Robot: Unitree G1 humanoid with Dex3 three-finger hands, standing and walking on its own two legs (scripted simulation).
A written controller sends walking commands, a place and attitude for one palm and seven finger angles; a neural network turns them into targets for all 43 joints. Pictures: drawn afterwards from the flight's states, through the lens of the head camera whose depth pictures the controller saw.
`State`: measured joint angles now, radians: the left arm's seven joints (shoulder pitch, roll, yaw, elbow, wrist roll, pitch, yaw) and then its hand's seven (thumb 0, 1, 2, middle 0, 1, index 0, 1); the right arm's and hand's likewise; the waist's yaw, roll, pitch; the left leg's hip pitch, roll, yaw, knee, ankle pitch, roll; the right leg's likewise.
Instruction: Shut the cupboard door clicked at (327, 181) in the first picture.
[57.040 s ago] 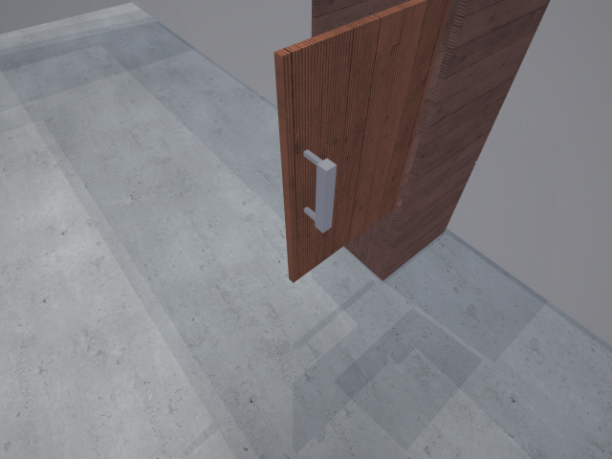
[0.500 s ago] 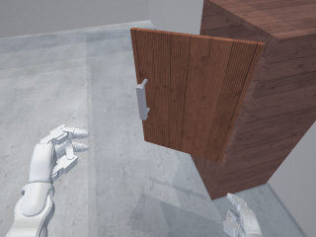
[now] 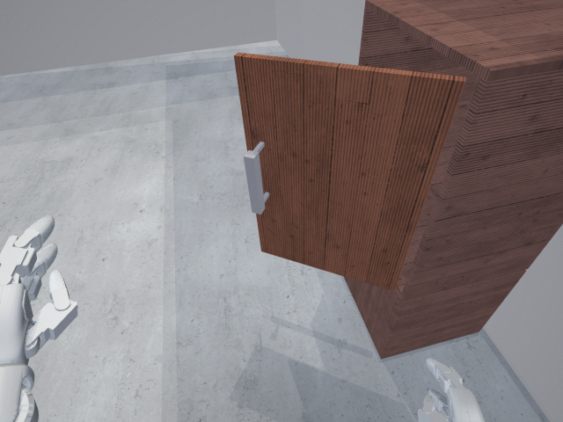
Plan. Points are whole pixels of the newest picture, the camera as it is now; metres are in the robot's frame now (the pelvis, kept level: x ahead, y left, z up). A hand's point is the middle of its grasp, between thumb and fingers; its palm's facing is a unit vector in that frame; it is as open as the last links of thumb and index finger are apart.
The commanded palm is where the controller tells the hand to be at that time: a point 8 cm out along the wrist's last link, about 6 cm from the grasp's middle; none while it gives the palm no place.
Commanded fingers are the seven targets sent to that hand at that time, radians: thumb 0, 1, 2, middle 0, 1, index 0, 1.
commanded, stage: draw the hand back to the body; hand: left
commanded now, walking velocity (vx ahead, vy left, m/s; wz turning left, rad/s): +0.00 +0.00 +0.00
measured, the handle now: (259, 178) +0.63 +0.14 -0.02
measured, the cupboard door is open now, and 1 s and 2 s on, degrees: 54 54 54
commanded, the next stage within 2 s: step back with the hand held close in 0.12 s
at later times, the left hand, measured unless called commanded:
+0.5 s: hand (84, 294) +0.21 +0.26 +0.14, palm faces +0.37 -0.80 -0.48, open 7.4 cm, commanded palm +0.15 +0.30 +0.17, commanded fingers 0.00 0.90 0.90 -0.20 -0.30 -0.20 -0.30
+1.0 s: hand out of the picture +0.12 +0.31 +0.16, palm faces +0.45 -0.76 -0.47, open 7.4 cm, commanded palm +0.06 +0.33 +0.17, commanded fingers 0.00 0.90 0.90 -0.20 -0.30 -0.20 -0.30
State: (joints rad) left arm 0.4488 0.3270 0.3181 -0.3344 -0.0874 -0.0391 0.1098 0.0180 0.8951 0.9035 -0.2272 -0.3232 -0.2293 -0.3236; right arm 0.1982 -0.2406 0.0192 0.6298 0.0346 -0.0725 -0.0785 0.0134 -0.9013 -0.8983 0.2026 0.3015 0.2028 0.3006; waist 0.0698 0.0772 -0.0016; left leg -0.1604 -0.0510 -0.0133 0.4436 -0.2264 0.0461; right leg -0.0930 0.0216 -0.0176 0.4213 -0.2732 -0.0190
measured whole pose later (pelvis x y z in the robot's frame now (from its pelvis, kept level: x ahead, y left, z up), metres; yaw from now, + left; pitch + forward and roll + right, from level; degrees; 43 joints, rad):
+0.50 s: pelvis +0.01 +0.00 +0.00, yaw -1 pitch +2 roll -1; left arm 0.53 0.38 0.36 -0.39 -0.08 -0.14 0.11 0.02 0.89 0.90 -0.21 -0.30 -0.21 -0.30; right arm 0.18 -0.26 -0.02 0.61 0.03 0.01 -0.08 0.01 -0.90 -0.90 0.20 0.30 0.20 0.30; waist 0.02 0.08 -0.02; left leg -0.27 -0.04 0.00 0.50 -0.25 0.05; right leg -0.20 0.03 -0.01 0.46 -0.28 -0.01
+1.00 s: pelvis -0.07 +0.03 -0.01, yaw +1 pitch +1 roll -3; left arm 0.50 0.42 0.44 -0.47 -0.03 -0.21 0.13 0.02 0.89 0.90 -0.21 -0.30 -0.21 -0.30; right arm 0.22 -0.23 0.00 0.56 0.01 -0.03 -0.10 0.01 -0.90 -0.90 0.20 0.30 0.20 0.30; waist 0.01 0.02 -0.02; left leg -0.44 -0.05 -0.01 0.59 -0.17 0.09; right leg -0.30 0.05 0.03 0.61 -0.29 0.03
